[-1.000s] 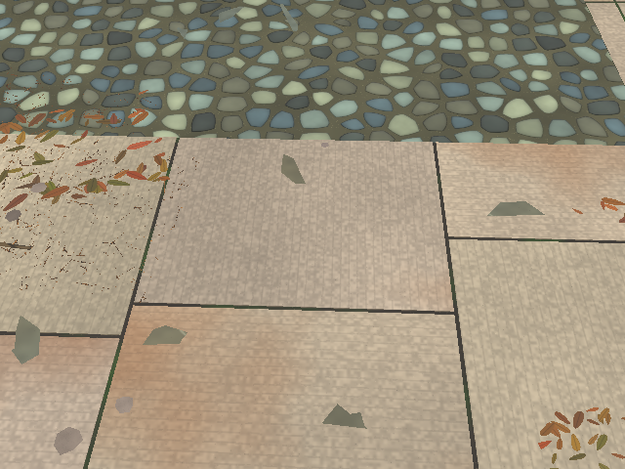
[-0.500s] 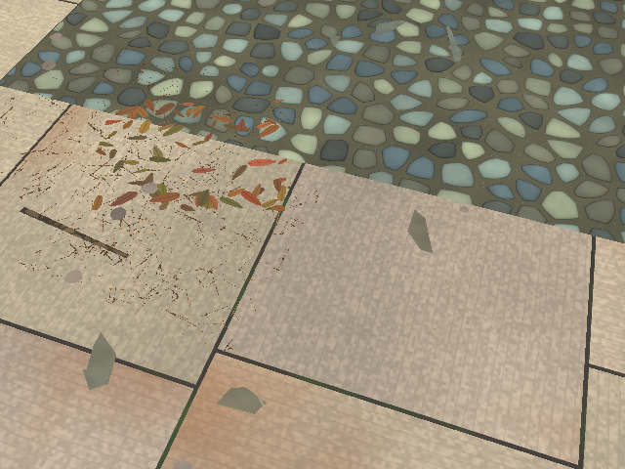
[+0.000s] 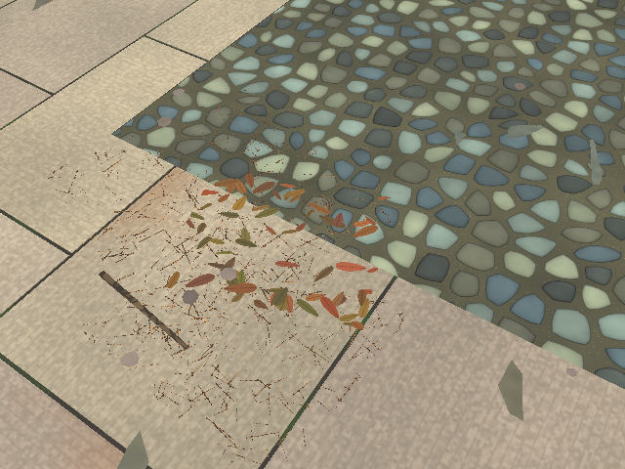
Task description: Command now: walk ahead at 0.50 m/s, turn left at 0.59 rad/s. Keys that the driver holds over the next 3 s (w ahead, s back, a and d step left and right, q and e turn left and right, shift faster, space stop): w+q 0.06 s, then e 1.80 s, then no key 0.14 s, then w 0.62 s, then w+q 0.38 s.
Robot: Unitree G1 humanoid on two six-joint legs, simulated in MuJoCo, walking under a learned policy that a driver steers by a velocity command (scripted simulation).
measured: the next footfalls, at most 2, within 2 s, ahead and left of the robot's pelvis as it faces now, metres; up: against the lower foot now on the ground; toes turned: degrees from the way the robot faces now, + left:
left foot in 0.32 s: +0.30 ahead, +0.15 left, +0.00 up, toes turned +1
right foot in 0.70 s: +0.23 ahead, -0.10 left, +0.00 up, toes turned -14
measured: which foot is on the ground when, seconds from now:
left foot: up 0.00-0.30, down 0.32-0.70, up 0.72-1.00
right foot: down 0.00-0.32, up 0.34-0.68, down 0.70-1.00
